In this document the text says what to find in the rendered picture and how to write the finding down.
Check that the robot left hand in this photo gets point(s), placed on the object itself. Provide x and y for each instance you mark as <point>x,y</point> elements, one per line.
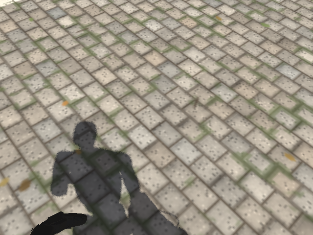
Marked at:
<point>59,222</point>

